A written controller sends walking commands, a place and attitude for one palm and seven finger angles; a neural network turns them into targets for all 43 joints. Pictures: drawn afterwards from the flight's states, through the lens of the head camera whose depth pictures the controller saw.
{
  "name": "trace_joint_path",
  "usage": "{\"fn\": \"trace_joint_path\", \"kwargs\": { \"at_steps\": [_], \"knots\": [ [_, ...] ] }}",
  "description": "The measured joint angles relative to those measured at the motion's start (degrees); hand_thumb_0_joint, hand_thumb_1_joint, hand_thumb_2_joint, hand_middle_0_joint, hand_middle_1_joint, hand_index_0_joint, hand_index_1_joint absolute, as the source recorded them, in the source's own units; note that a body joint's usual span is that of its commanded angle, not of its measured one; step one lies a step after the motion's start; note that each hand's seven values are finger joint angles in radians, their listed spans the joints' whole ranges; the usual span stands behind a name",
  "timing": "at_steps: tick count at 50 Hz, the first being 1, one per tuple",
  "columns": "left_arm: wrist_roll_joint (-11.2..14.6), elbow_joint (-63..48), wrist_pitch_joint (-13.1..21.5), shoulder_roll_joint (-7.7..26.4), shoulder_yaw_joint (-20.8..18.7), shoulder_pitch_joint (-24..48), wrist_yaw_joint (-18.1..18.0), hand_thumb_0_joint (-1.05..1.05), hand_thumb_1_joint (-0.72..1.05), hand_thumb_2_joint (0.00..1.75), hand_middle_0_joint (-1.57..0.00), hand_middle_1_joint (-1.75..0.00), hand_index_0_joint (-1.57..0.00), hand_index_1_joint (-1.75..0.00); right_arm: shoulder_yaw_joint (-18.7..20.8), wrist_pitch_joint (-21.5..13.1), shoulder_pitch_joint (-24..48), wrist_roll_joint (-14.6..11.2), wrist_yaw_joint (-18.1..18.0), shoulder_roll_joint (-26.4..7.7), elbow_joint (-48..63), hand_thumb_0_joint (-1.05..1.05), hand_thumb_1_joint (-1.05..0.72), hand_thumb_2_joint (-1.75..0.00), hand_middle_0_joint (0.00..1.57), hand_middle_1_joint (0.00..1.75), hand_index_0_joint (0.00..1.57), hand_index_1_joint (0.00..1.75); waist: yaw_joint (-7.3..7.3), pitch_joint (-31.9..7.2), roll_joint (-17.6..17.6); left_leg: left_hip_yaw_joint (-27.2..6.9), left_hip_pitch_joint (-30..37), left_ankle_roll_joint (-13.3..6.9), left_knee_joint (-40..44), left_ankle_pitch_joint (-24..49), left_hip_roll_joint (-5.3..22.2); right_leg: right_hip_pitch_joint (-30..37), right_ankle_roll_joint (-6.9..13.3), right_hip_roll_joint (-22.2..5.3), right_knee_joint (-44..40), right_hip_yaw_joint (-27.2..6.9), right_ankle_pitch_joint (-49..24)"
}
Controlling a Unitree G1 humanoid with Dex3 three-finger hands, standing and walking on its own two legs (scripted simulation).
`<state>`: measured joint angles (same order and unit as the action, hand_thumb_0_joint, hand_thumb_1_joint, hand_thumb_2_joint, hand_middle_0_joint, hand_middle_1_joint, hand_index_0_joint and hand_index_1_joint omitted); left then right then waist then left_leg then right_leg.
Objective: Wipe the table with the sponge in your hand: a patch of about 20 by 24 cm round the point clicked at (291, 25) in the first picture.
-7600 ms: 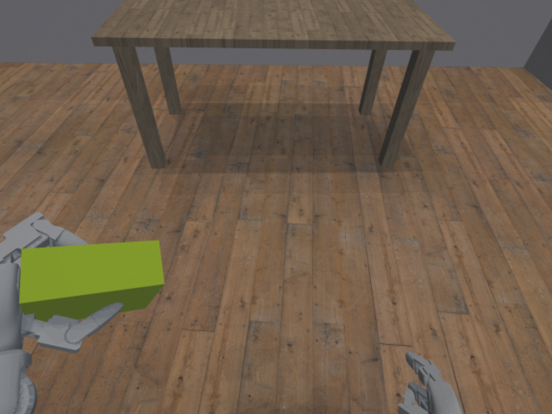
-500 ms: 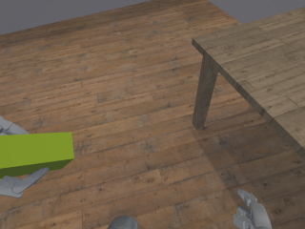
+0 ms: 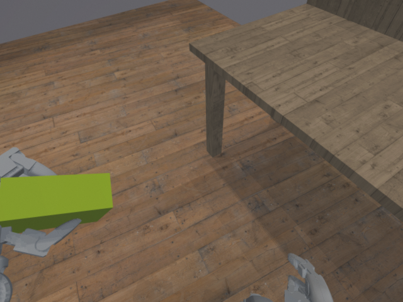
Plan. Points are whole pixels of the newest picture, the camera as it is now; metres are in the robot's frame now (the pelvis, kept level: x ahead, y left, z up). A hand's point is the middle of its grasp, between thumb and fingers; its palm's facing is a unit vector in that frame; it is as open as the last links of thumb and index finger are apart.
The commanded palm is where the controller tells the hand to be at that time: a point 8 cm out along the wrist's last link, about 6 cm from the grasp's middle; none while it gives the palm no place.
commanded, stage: turn to face it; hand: left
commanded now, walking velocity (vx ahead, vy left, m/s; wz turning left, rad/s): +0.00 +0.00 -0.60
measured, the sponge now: (74, 202) +0.22 +0.22 +0.15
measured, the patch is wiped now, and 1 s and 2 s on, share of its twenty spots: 0.00 0.00 0.00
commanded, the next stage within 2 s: none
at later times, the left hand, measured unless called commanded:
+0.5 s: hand (120, 220) +0.19 +0.13 +0.18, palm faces +0.18 -0.86 -0.48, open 9.5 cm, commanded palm +0.15 +0.16 +0.18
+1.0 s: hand (275, 285) +0.13 -0.06 +0.18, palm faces -0.20 -0.79 -0.57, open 9.5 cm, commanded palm +0.11 +0.01 +0.18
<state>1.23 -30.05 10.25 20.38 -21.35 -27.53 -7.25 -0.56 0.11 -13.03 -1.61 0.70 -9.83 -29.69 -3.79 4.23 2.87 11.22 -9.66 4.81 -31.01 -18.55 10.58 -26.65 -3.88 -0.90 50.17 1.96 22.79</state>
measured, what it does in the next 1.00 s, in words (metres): walks backwards, turning right: right foot, then left foot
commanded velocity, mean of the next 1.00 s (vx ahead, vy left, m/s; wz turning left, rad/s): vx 0.00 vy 0.00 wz -0.60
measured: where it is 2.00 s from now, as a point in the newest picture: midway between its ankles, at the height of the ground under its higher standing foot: outside the picture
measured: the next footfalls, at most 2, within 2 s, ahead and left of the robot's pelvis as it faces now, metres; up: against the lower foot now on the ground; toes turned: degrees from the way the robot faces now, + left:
right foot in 0.06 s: +0.06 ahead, -0.16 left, +0.00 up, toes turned -6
left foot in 0.42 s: +0.00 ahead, +0.06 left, +0.00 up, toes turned -11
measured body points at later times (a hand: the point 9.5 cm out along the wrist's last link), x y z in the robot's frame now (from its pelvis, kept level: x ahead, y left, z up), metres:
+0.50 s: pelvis -0.08 -0.05 -0.01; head -0.05 -0.05 +0.44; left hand +0.17 +0.18 +0.21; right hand +0.01 -0.35 -0.08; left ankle -0.04 +0.06 -0.73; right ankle -0.01 -0.15 -0.71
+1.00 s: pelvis -0.18 -0.12 +0.00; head -0.15 -0.18 +0.45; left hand +0.14 -0.02 +0.21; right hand -0.20 -0.42 -0.11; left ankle -0.11 +0.01 -0.65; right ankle -0.17 -0.19 -0.73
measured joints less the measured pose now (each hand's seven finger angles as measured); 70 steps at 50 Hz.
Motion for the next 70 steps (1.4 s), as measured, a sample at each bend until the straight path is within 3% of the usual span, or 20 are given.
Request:
{"fn": "trace_joint_path", "kwargs": {
  "at_steps": [3,5,7,11,15,20,23,25,27,29,33,37,39,42,44,47,55,63,68,70],
  "knots": [
    [-0.48,0.09,-0.34,1.71,0.42,2.61,-0.44,0.0,-0.43,1.0,-0.82,-1.34,-0.81,-1.34,-0.66,-1.68,-1.3,0.03,-0.06,0.44,-0.27,0.01,-0.9,-0.9,0.2,0.3,0.2,0.3,0.11,1.25,0.4,0.38,-2.15,2.21,-5.49,-2.09,3.67,7.79,-0.06,-1.53,-12.53,1.4,-5.12],
    [-0.96,1.24,-0.09,1.53,1.12,6.66,-0.47,0.0,-0.43,1.0,-0.82,-1.34,-0.81,-1.34,-0.4,-2.13,0.01,0.0,-0.14,-0.61,-1.54,0.01,-0.9,-0.9,0.2,0.3,0.21,0.3,1.33,3.67,2.02,-3.07,-5.94,1.47,-13.38,-6.23,5.44,7.66,3.49,0.6,-12.37,2.8,-6.75],
    [-0.73,1.82,0.35,1.39,1.15,8.64,-0.54,0.0,-0.43,1.0,-0.82,-1.34,-0.81,-1.34,0.06,-1.37,2.69,0.33,-0.54,-1.9,-3.32,0.01,-0.9,-0.9,0.2,0.3,0.21,0.3,2.99,5.69,1.22,-7.51,-11.35,0.81,-24.98,-11.92,1.43,5.81,5.43,0.83,-10.98,2.21,-6.73],
    [1.24,-2.19,0.95,2.92,-1.78,2.34,-0.25,0.0,-0.43,1.0,-0.82,-1.34,-0.81,-1.34,1.42,1.18,6.57,0.6,-0.65,-3.78,-2.67,0.02,-0.9,-0.9,0.2,0.3,0.2,0.3,5.4,7.29,-1.43,-9.34,-17.64,0.72,-36.55,-10.01,-4.9,3.66,6.42,2.61,-14.18,-1.93,-10.88],
    [1.97,-7.03,2.03,5.64,-4.07,-4.58,-0.06,0.0,-0.43,1.0,-0.82,-1.34,-0.81,-1.34,2.98,2.37,6.06,0.76,-0.46,-5.06,-1.14,0.02,-0.9,-0.9,0.2,0.3,0.2,0.3,6.38,5.66,-2.94,-8.62,-16.83,0.62,-27.65,-8.6,-7.24,3.03,7.13,4.62,-17.93,-4.21,-14.49],
    [1.94,-9.08,2.86,6.99,-5.88,-5.88,-0.58,0.0,-0.43,1.0,-0.81,-1.34,-0.81,-1.34,3.73,2.83,4.02,0.61,-0.64,-6.13,-1.32,0.02,-0.91,-0.9,0.2,0.3,0.2,0.3,4.87,1.72,-4.64,-8.06,-10.54,-0.67,-10.94,-8.33,-9.21,1.36,7.18,6.38,-19.73,-6.57,-17.32],
    [1.92,-6.39,2.63,5.89,-5.86,-3.9,-0.6,0.0,-0.43,1.0,-0.81,-1.34,-0.81,-1.34,3.2,2.8,3.53,0.71,-1.24,-5.46,-1.54,0.01,-0.91,-0.9,0.2,0.3,0.2,0.3,3.45,0.53,-6.45,-6.13,-6.71,-3.19,-2.65,0.78,-9.92,-0.57,6.07,6.78,-16.36,-8.48,-13.97],
    [0.95,-3.1,1.95,3.96,-5.09,-1.97,-0.53,0.0,-0.43,1.0,-0.81,-1.34,-0.81,-1.34,2.58,2.29,3.11,0.83,-1.8,-4.42,-1.33,0.02,-0.91,-0.9,0.2,0.3,0.2,0.3,2.06,0.31,-6.37,-4.33,-5.84,-4.36,-2.72,1.97,-8.88,-3.85,3.82,6.67,-3.94,-6.67,-4.31],
    [0.04,-0.09,1.03,2.15,-3.87,0.14,-0.62,0.0,-0.43,1.0,-0.81,-1.34,-0.81,-1.34,2.05,1.27,2.32,0.88,-2.01,-2.99,-1.4,0.02,-0.91,-0.9,0.2,0.3,0.2,0.3,1.65,-0.28,-4.98,-3.93,-5.17,-4.2,-2.72,1.67,-7.15,-6.03,2.38,5.72,9.5,-4.25,-0.8],
    [-0.16,1.91,0.19,-0.04,-1.89,2.04,-0.9,0.0,-0.43,1.0,-0.81,-1.34,-0.81,-1.34,1.31,0.36,1.5,0.51,-1.6,-1.71,-1.52,0.01,-0.9,-0.9,0.2,0.3,0.2,0.3,1.03,-0.75,-3.36,-3.54,-4.46,-3.53,-2.0,2.01,-5.25,-5.48,1.33,3.69,15.1,-2.35,0.28],
    [-0.26,1.88,-0.75,-2.47,1.85,4.03,-1.47,0.0,-0.43,1.0,-0.81,-1.34,-0.8,-1.35,-0.77,-1.54,0.76,0.2,-0.82,0.56,-0.98,0.01,-0.9,-0.9,0.2,0.3,0.2,0.3,0.11,-0.35,-0.97,-1.64,-3.98,-1.68,-0.8,3.31,-1.3,0.96,0.08,-0.24,5.46,0.42,1.82],
    [-0.13,0.25,0.07,1.2,1.6,5.41,-1.27,0.0,-0.43,1.0,-0.81,-1.34,-0.8,-1.35,-2.37,-3.49,0.79,0.62,-0.1,2.38,0.5,0.01,-0.9,-0.9,0.2,0.3,0.21,0.3,0.85,1.27,-0.64,-0.15,-6.69,0.97,-4.27,2.91,2.33,9.33,0.1,-1.17,-11.47,2.33,-1.22],
    [-0.2,0.19,0.69,1.98,1.11,6.54,-0.98,0.0,-0.43,1.0,-0.81,-1.34,-0.8,-1.35,-2.09,-3.71,1.94,0.58,0.15,1.54,0.18,0.01,-0.9,-0.9,0.21,0.3,0.21,0.3,2.2,3.55,1.54,-2.14,-8.96,1.11,-9.3,-0.62,4.41,9.57,4.05,1.05,-12.82,3.58,-5.68],
    [0.63,-0.44,1.19,2.75,0.09,5.21,-0.55,0.0,-0.43,1.0,-0.81,-1.34,-0.8,-1.35,-0.97,-1.7,4.22,0.59,-0.16,-0.5,-2.03,0.01,-0.9,-0.9,0.21,0.3,0.21,0.3,3.79,5.01,1.05,-7.82,-15.0,0.63,-25.29,-9.76,-1.06,7.56,7.37,1.97,-12.21,1.98,-5.06],
    [1.58,-1.29,1.38,3.39,-1.49,1.67,-0.46,0.0,-0.43,1.0,-0.81,-1.34,-0.8,-1.35,0.01,0.06,5.27,0.59,-0.47,-1.77,-2.45,0.02,-0.9,-0.9,0.21,0.3,0.21,0.3,4.59,5.29,0.06,-9.03,-17.81,0.92,-33.48,-8.95,-4.22,7.23,7.94,2.83,-14.42,-0.1,-6.92],
    [2.24,-1.87,1.58,4.24,-2.92,-3.23,-0.64,0.0,-0.43,1.0,-0.81,-1.34,-0.8,-1.35,1.61,2.08,5.53,0.6,-1.01,-3.57,-2.3,0.02,-0.9,-0.9,0.2,0.3,0.2,0.3,5.74,4.97,-0.83,-9.28,-19.7,1.4,-37.0,-6.46,-6.72,7.92,8.68,4.31,-18.53,-2.08,-10.2],
    [2.44,-1.55,1.1,3.06,-1.59,-4.01,-1.44,0.0,-0.43,1.0,-0.81,-1.34,-0.8,-1.35,4.19,4.21,4.19,0.68,-1.62,-7.11,-2.35,0.02,-0.91,-0.9,0.2,0.3,0.2,0.3,3.98,1.57,-2.66,-10.68,-16.86,0.37,-26.38,-5.14,-8.76,8.42,9.92,7.46,-24.3,-6.38,-15.69],
    [1.72,-0.78,-0.12,1.35,1.08,0.25,-1.4,0.0,-0.43,1.0,-0.81,-1.34,-0.8,-1.35,2.75,5.25,4.55,0.74,-0.99,-5.71,-0.86,0.01,-0.91,-0.9,0.2,0.3,0.2,0.3,2.2,-2.58,-5.32,-11.25,-9.84,-1.25,-12.02,-8.64,-10.58,5.6,9.51,8.91,-28.07,-10.86,-21.17],
    [1.17,-1.66,0.64,2.34,0.8,1.57,-0.29,0.0,-0.43,1.0,-0.81,-1.34,-0.8,-1.35,1.36,5.13,5.04,1.08,-0.13,-4.03,0.7,0.01,-0.9,-0.9,0.2,0.3,0.2,0.3,2.31,-3.51,-5.63,-9.22,-2.66,-3.8,3.89,-4.3,-10.49,1.21,7.63,10.55,-26.94,-12.52,-22.67],
    [0.77,-1.24,0.82,3.25,-0.17,2.62,0.3,0.0,-0.43,1.0,-0.81,-1.34,-0.8,-1.35,0.93,4.68,5.38,1.3,-0.31,-2.45,0.82,0.01,-0.9,-0.9,0.2,0.3,0.2,0.3,2.0,-1.58,-6.44,-7.53,-2.63,-4.04,3.78,2.6,-10.13,-2.73,4.76,10.27,-15.45,-10.78,-11.8]
  ]
}}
